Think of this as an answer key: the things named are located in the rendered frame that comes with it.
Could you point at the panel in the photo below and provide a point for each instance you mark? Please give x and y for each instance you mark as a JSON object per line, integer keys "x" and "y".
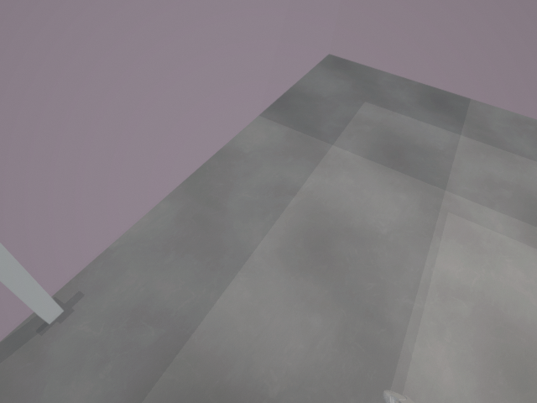
{"x": 26, "y": 288}

